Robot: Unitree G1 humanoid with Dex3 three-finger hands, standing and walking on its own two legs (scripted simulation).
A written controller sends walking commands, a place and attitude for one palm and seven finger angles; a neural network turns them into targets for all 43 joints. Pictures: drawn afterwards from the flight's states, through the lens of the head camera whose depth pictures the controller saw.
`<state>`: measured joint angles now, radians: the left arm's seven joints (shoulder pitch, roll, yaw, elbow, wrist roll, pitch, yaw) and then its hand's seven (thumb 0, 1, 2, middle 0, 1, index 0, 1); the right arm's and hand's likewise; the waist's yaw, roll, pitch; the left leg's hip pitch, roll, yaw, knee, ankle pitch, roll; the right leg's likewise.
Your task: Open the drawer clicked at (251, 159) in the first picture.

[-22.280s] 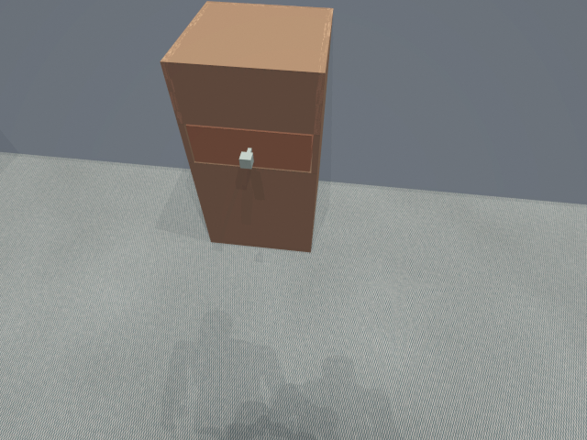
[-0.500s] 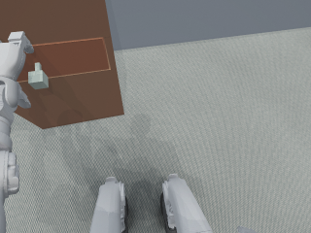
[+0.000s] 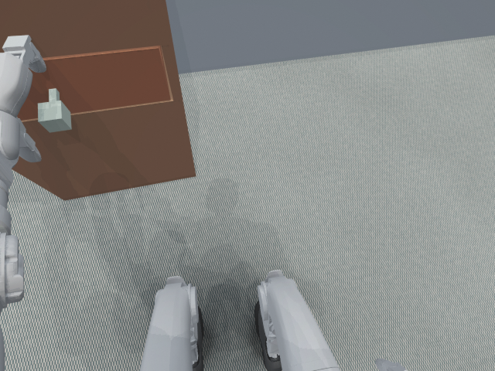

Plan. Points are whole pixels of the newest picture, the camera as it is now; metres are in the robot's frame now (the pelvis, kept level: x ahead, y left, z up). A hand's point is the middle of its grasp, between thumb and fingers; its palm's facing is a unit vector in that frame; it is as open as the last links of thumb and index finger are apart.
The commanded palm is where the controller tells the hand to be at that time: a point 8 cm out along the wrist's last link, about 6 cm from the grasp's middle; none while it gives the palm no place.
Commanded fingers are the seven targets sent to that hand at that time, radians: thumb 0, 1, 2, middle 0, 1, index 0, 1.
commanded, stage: re-aim the fingers above the handle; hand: left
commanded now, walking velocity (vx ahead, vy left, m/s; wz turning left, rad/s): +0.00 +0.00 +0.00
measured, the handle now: (54, 107) +0.56 +0.30 -0.06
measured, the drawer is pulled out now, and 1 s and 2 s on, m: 0.00 0.00 0.00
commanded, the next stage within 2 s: lower the fingers behind the handle in 0.14 s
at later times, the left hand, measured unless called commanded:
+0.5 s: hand (18, 103) +0.53 +0.31 +0.00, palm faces +0.03 +0.02 -1.00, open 13.6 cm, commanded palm +0.53 +0.32 +0.02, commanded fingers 0.00 -0.50 0.30 -0.30 -1.20 -0.30 -1.20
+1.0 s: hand (20, 104) +0.53 +0.31 +0.00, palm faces +0.05 +0.03 -1.00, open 13.6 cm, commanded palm +0.53 +0.32 -0.02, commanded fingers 0.00 -0.50 0.30 -0.30 -1.20 -0.30 -1.20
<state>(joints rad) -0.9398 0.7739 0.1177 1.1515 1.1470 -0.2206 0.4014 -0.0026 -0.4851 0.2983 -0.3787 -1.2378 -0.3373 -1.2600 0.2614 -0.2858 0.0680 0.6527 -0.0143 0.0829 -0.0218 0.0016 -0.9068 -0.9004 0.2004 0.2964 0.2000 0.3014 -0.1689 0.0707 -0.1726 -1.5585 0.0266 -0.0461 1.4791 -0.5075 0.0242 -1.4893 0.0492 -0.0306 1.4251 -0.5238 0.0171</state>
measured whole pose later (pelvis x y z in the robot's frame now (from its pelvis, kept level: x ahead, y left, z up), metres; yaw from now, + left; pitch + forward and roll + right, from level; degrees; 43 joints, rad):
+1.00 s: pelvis -0.02 -0.01 -0.05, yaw -1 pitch +34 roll -4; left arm -1.08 0.85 0.05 1.21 1.12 -0.20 0.36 0.00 -0.49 0.30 -0.35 -1.28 -0.29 -1.36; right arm 0.24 -0.29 0.12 0.62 0.01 0.07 -0.06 0.00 -0.91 -0.90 0.20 0.30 0.20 0.30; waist -0.19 0.05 -0.19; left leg -1.72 0.00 -0.06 1.65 -0.52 0.03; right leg -1.66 0.06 -0.03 1.61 -0.54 0.01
